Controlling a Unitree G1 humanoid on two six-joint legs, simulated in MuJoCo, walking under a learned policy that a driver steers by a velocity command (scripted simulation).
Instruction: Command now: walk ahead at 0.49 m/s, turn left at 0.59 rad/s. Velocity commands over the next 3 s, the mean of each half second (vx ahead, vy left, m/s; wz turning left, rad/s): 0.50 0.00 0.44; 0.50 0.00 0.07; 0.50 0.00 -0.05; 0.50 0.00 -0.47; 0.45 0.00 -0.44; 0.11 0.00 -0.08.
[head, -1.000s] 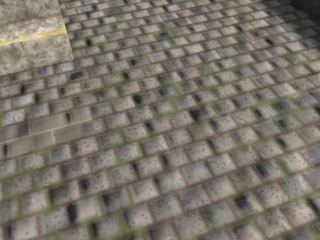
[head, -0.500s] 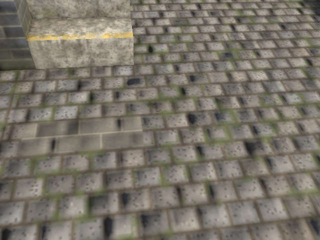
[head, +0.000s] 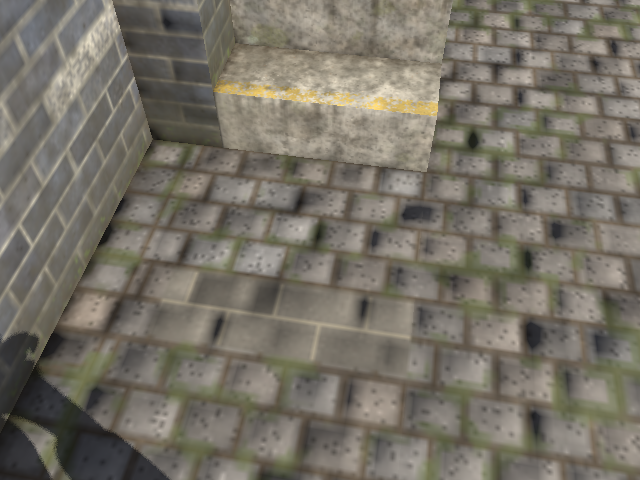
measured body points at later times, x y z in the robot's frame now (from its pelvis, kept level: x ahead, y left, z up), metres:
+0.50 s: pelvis +0.26 +0.09 -0.01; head +0.30 +0.12 +0.44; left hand +0.27 +0.38 -0.14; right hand +0.47 -0.13 -0.10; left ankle +0.30 +0.19 -0.74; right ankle +0.18 -0.08 -0.63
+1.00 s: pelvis +0.56 +0.09 -0.02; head +0.59 +0.10 +0.43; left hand +0.70 +0.38 -0.10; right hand +0.62 -0.18 -0.15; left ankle +0.34 +0.19 -0.66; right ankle +0.67 +0.03 -0.74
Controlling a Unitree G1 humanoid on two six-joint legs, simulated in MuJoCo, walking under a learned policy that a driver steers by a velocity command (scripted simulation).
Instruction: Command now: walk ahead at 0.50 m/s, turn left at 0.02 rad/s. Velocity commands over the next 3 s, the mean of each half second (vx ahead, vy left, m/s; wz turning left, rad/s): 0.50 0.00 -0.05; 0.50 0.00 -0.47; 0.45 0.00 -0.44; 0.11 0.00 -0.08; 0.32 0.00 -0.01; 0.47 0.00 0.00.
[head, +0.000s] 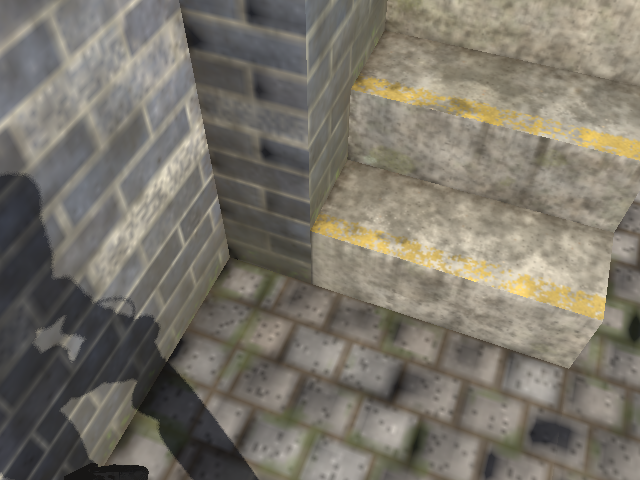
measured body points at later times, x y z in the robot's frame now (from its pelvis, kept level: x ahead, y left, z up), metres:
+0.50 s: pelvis +0.25 +0.00 +0.02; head +0.28 +0.01 +0.47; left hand +0.28 +0.27 -0.12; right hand +0.42 -0.25 -0.08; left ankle +0.32 +0.10 -0.72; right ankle +0.13 -0.09 -0.67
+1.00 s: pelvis +0.45 -0.11 +0.02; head +0.48 -0.14 +0.47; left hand +0.65 +0.11 -0.09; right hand +0.47 -0.38 -0.12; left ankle +0.41 +0.08 -0.63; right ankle +0.48 -0.18 -0.72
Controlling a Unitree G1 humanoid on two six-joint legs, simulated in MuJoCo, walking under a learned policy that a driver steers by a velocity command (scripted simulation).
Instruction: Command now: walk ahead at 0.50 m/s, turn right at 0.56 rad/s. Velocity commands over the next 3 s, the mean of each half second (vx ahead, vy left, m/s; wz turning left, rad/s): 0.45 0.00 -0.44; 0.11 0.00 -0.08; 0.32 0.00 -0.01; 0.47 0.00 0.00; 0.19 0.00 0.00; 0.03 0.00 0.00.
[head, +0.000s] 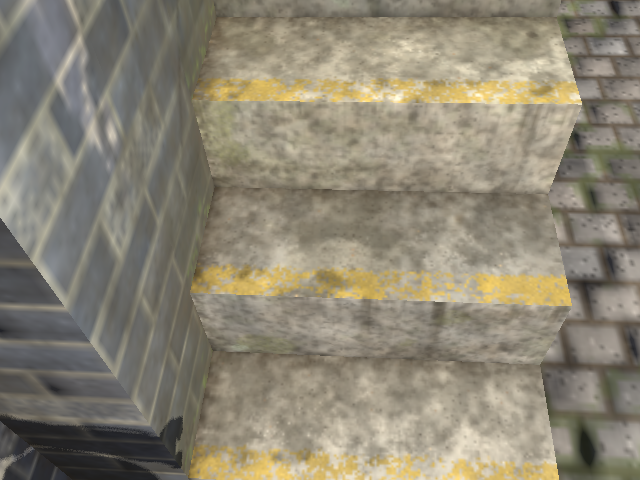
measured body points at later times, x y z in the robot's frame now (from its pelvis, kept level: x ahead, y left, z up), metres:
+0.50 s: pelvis +0.11 -0.02 +0.01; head +0.13 +0.00 +0.46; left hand +0.30 +0.19 -0.12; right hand +0.18 -0.27 -0.10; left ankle +0.14 +0.09 -0.74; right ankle +0.06 -0.08 -0.69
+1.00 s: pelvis +0.12 -0.06 +0.01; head +0.13 -0.06 +0.46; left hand +0.23 +0.16 -0.14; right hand +0.11 -0.32 -0.13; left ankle +0.14 +0.09 -0.74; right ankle +0.09 -0.13 -0.74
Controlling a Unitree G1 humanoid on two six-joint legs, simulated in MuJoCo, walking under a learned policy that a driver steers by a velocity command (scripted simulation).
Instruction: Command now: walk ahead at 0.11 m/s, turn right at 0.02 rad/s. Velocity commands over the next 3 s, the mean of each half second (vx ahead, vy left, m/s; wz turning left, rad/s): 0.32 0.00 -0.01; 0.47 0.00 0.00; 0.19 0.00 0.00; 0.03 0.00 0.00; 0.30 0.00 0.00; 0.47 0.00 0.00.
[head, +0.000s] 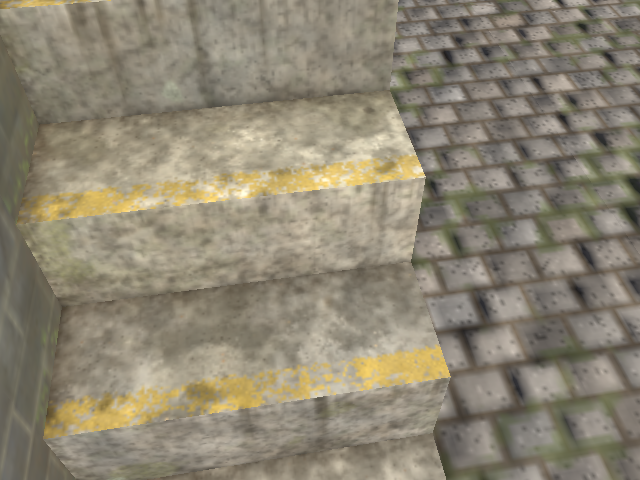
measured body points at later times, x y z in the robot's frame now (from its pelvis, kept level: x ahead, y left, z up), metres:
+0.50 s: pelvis +0.03 +0.01 +0.00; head +0.03 +0.02 +0.45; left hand +0.11 +0.25 -0.15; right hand +0.10 -0.22 -0.14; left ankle -0.01 +0.16 -0.74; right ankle -0.01 -0.07 -0.74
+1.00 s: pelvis +0.01 +0.04 +0.01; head +0.02 +0.05 +0.46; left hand +0.13 +0.29 -0.13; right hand +0.14 -0.19 -0.11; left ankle -0.01 +0.16 -0.74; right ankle -0.01 -0.07 -0.74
